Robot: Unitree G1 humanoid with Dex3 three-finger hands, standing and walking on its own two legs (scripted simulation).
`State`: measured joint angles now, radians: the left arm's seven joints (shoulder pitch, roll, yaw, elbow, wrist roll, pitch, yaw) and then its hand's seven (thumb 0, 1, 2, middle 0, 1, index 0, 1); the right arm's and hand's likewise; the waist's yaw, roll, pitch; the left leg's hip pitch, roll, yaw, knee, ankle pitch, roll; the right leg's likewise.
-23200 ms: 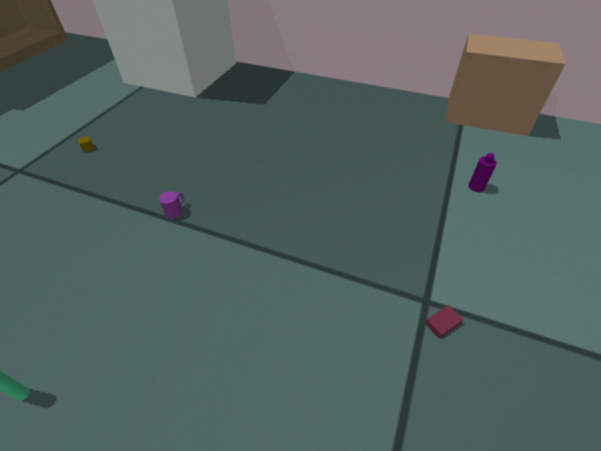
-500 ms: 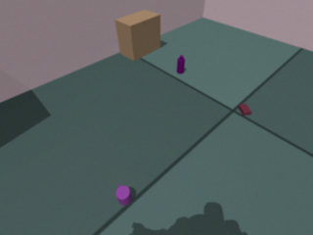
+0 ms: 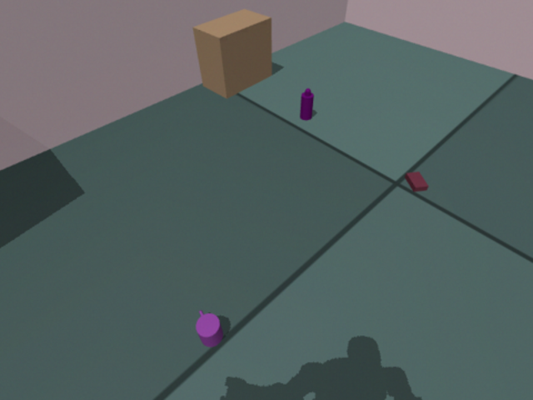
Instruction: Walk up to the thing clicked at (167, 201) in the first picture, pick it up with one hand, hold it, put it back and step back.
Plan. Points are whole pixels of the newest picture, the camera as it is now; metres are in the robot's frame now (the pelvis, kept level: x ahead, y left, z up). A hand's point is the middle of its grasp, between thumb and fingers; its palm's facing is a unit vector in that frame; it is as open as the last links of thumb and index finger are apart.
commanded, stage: stand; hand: left
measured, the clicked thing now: (207, 326) +0.51 +0.28 -0.73
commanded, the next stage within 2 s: walk up in 1.40 s
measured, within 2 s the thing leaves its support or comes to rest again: neither
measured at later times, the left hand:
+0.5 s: hand out of the picture +0.10 +0.25 -0.15, palm faces -0.01 -0.94 -0.35, open 7.3 cm
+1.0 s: hand out of the picture +0.09 +0.25 -0.15, palm faces +0.00 -0.93 -0.36, open 7.3 cm
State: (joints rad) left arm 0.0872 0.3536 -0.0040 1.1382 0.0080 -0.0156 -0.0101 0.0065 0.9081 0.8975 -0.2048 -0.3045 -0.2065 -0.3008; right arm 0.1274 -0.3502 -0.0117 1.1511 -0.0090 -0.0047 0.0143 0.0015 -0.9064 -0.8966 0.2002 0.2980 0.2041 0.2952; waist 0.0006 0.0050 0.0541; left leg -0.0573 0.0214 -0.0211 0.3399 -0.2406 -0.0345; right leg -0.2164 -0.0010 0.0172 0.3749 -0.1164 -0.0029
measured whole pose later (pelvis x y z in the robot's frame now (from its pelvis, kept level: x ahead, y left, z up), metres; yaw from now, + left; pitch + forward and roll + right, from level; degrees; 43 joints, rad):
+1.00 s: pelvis +0.02 -0.01 +0.00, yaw +1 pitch -2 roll +0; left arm 0.09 0.35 0.00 1.14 0.01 -0.01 -0.01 0.01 0.91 0.90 -0.20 -0.30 -0.21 -0.30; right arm 0.14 -0.36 0.00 1.12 -0.01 0.00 0.01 0.00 -0.91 -0.90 0.20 0.30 0.20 0.30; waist 0.00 0.02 0.05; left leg -0.03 0.04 -0.03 0.32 -0.25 -0.04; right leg -0.19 0.01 0.00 0.37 -0.14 -0.01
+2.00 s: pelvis +0.08 -0.05 -0.02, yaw -3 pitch -3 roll +0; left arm 0.17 0.34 0.01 0.94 -0.01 0.00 0.01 0.01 0.91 0.90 -0.21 -0.30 -0.21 -0.30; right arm 0.17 -0.37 -0.04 0.96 -0.02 0.01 0.00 0.00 -0.91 -0.90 0.20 0.30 0.20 0.30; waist 0.01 0.00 0.14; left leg -0.25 0.01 -0.02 0.56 -0.24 0.00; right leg -0.22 0.04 0.00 0.60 -0.32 -0.03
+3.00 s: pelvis +0.07 -0.03 +0.00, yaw -6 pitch -3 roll +0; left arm 0.12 0.35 0.01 1.11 0.01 0.00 -0.01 0.01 0.91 0.90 -0.20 -0.30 -0.21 -0.30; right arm 0.09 -0.35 -0.02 1.11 0.00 0.00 0.02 0.00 -0.91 -0.90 0.20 0.30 0.20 0.30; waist 0.00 0.00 0.07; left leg -0.18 0.01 0.04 0.37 -0.15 0.01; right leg -0.15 0.03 0.06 0.37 -0.17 0.00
